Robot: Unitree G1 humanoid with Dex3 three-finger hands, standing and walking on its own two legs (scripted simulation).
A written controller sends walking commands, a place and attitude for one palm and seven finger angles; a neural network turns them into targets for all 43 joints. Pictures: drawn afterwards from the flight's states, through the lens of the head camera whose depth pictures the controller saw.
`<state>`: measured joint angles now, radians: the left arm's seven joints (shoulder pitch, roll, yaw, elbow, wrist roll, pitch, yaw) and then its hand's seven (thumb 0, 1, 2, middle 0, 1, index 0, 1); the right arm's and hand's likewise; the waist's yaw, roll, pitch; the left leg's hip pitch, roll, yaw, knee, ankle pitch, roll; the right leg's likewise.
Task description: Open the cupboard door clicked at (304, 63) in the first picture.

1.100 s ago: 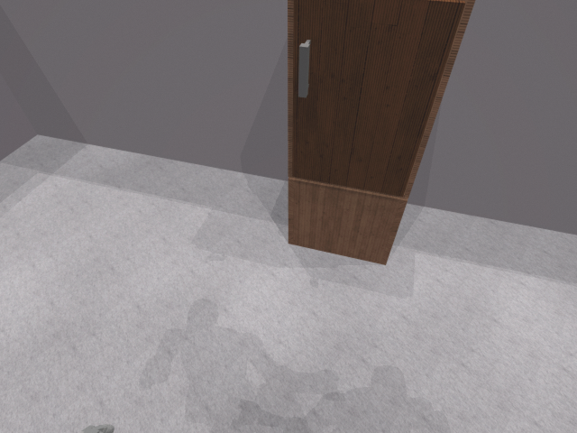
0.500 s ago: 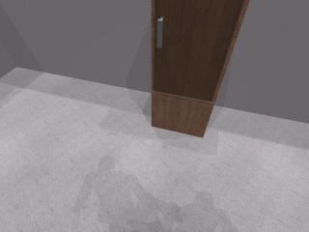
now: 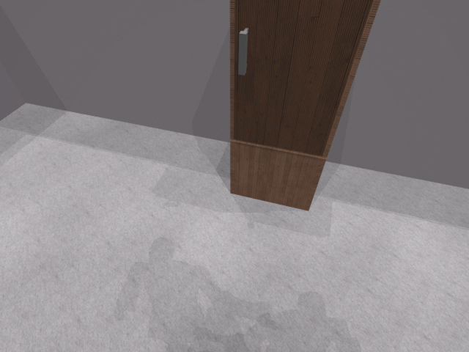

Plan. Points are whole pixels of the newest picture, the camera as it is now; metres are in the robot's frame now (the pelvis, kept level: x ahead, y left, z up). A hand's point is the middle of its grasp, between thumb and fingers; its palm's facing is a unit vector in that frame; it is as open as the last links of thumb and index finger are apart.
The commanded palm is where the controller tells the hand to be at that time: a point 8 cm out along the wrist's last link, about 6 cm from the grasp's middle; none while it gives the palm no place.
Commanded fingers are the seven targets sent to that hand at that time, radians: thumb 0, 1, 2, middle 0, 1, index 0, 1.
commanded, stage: look at it before walking up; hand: left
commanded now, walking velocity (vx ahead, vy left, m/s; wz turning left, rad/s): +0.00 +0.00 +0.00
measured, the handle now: (244, 51) +1.01 +0.02 +0.06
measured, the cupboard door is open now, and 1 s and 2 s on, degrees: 0 0 0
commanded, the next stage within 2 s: turn to face it in 0.34 s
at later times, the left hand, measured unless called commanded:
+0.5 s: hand out of the picture +0.08 +0.25 -0.15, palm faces -0.03 -0.94 -0.34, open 7.4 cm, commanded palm none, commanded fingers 0.00 0.90 0.90 -0.20 -0.30 -0.20 -0.30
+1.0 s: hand out of the picture +0.08 +0.18 -0.18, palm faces -0.15 -0.96 -0.22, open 7.4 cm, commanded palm none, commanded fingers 0.00 0.90 0.90 -0.20 -0.30 -0.20 -0.30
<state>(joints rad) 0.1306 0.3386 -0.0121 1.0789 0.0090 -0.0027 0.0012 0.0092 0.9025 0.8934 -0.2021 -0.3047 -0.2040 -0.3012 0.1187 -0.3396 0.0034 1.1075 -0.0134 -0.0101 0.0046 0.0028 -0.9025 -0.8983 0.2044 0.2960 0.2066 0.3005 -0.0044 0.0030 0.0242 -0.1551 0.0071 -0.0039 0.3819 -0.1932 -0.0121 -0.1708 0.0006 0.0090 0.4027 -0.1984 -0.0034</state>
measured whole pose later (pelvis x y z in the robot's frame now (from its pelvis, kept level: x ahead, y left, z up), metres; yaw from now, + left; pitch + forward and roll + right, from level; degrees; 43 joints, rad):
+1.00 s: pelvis -0.01 +0.00 -0.02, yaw -8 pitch +0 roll +1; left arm 0.21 0.20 0.01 0.96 0.02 0.05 0.00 0.01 0.90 0.89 -0.20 -0.30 -0.20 -0.30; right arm 0.22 -0.20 -0.04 1.03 -0.01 0.03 -0.02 0.00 -0.90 -0.90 0.20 0.30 0.21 0.30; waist -0.02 0.00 0.05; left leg -0.28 0.06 0.12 0.61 -0.32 -0.02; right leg -0.35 0.06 0.13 0.63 -0.28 -0.01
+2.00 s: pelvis +0.24 +0.01 -0.02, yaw -13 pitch -1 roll -1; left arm 0.36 0.19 0.06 1.14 0.02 0.00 0.00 0.01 0.91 0.89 -0.20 -0.30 -0.20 -0.30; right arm 0.20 -0.17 -0.04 1.01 -0.03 -0.07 -0.01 0.00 -0.92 -0.90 0.20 0.29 0.20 0.30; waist 0.01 -0.06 0.04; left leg -0.34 0.05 0.19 0.62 -0.27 0.07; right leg -0.36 -0.09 -0.06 1.20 -0.40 -0.01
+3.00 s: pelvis +0.38 +0.00 -0.01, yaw -11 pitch +0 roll -1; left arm 0.24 0.24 0.07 1.03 0.02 0.07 0.02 0.01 0.91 0.89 -0.20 -0.30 -0.20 -0.30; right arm 0.20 -0.16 -0.02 0.99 -0.03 0.03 -0.02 0.00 -0.91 -0.90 0.20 0.30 0.20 0.30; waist 0.03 -0.06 0.02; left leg -0.23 0.01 0.05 0.51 -0.27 0.02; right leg -0.44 -0.03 -0.01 0.84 -0.37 0.01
